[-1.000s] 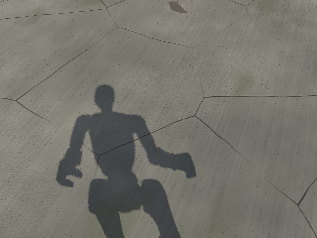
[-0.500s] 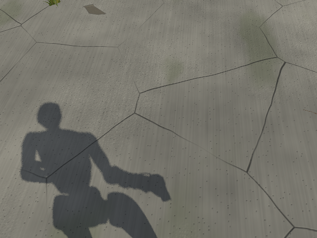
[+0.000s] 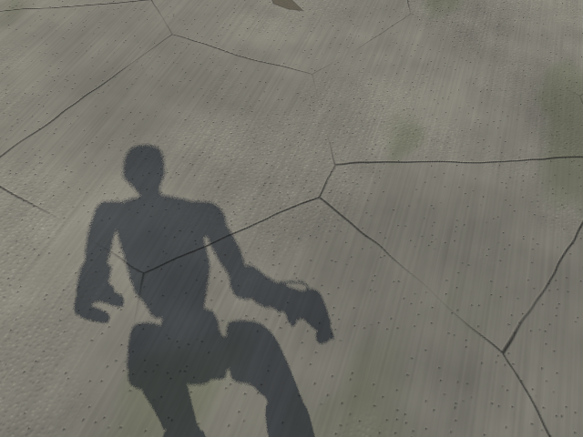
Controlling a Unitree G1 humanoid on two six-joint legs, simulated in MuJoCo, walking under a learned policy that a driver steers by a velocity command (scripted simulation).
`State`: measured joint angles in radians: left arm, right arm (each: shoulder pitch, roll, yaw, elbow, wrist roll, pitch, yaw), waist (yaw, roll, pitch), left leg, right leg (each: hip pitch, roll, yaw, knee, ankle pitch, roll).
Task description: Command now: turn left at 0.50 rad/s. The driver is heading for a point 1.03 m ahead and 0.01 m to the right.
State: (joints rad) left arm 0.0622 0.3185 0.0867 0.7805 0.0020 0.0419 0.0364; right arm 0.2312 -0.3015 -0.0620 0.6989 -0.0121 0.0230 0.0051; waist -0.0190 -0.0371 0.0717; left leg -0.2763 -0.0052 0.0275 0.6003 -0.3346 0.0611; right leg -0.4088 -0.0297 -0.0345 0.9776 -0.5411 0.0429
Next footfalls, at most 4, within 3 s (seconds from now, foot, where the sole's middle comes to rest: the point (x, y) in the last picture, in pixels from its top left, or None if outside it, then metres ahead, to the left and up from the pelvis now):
0.46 right None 0.07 -0.13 -0.77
0.88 left None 0.27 0.19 -0.77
1.34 right None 0.43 -0.04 -0.77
1.74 left None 0.42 0.20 -0.77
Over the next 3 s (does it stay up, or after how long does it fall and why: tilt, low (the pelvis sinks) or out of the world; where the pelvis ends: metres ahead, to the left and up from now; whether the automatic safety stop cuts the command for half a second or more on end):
stays up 0.89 -0.04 0.01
